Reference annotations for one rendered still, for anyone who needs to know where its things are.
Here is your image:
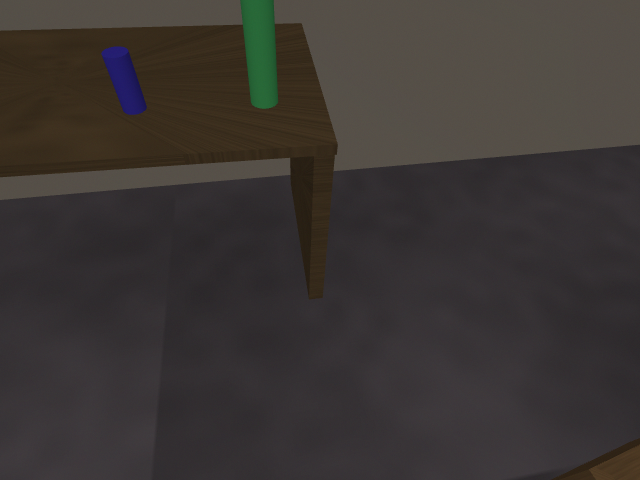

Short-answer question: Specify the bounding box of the desk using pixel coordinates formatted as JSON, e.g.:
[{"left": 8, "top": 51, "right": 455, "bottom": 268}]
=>
[{"left": 0, "top": 23, "right": 338, "bottom": 299}]

